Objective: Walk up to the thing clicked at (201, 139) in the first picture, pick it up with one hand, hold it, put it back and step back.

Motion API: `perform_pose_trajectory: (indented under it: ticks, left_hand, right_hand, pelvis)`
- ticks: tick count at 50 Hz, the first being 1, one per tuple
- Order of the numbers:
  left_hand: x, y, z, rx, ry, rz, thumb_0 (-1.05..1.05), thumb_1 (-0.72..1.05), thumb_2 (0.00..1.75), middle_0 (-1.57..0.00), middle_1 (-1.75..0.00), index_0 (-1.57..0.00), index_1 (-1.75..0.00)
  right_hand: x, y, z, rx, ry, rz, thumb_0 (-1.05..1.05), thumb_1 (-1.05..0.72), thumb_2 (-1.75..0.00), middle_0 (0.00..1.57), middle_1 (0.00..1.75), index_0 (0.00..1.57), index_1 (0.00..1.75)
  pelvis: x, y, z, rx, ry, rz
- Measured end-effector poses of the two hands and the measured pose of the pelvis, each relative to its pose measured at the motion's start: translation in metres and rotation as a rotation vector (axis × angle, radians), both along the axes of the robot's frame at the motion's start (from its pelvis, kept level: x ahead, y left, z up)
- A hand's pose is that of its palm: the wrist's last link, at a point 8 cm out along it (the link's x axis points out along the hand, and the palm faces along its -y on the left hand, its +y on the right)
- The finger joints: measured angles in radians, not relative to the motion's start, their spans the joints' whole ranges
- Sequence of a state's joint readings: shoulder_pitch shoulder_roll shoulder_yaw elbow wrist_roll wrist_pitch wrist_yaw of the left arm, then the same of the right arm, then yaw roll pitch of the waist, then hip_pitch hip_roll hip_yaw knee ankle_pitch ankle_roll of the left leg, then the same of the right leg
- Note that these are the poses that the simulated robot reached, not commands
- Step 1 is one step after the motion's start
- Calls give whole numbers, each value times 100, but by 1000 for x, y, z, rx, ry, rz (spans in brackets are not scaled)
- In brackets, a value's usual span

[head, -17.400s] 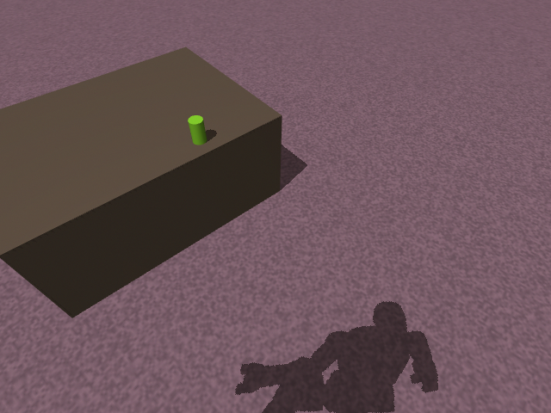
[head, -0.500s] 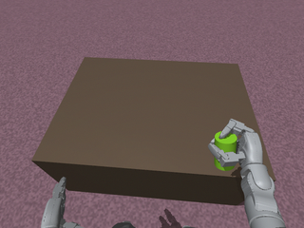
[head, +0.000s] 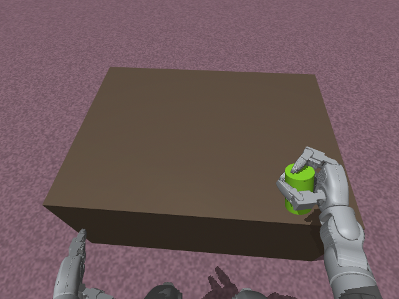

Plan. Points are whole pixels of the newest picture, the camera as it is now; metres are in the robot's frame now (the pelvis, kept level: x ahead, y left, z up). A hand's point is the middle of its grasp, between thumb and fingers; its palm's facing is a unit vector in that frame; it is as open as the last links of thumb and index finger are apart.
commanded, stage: crouch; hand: right
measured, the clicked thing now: (298, 189) +0.32 -0.18 +0.02
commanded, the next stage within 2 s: lower in 1.28 s
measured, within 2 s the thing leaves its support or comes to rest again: neither
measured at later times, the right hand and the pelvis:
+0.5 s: hand (280, 176) +0.38 -0.16 -0.02, palm faces +0.01 +1.00 +0.04, open 6.4 cm; pelvis -0.01 +0.00 -0.03, yaw +0 degrees
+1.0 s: hand (270, 169) +0.44 -0.16 -0.08, palm faces +0.01 +1.00 +0.03, open 6.4 cm; pelvis -0.01 -0.01 -0.08, yaw +1 degrees
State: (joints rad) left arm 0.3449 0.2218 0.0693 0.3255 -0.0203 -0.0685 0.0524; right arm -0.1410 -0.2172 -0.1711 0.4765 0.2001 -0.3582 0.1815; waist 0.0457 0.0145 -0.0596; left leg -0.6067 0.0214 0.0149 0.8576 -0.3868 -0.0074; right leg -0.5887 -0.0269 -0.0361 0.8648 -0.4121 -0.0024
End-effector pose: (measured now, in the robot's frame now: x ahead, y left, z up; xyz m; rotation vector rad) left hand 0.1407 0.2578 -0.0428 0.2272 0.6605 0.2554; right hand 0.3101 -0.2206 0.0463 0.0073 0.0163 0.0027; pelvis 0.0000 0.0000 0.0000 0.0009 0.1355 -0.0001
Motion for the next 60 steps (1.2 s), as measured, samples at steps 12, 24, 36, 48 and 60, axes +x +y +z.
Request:
perform_pose_trajectory:
  ticks: [12,24,36,48,60]
  left_hand:
    - [-3,0,-3,0,2,0,-1,-50,2,-4,-5,-6,-3]
    - [-4,-5,-7,59,-18,-33,-1,-50,2,-4,-5,-7,-3]
    - [-15,-7,-6,137,-30,-42,-1,-50,3,-5,-5,-7,-4]
    - [-13,-13,-6,183,-63,-79,-1,-51,4,-5,-5,-6,-4]
    - [-24,-3,-13,224,-50,-70,-1,-51,4,-5,-5,-6,-4]
  right_hand:
    - [2,6,-12,33,17,-37,2,15,-112,93,121,109,132]
    - [40,8,-61,33,44,-13,2,15,-112,93,121,109,132]
    - [85,9,-97,31,50,-7,2,14,-111,93,120,109,132]
    - [103,8,-126,22,45,-15,2,14,-111,93,120,109,131]
    - [120,12,-142,13,40,-14,2,14,-111,93,120,109,131]
  pelvis:
    - [0,0,-3,-2,14,2]
    - [-8,0,-26,8,113,-3]
    - [-10,-9,-51,26,204,8]
    - [-13,-12,-72,43,263,8]
    - [-20,-10,-90,52,303,5]
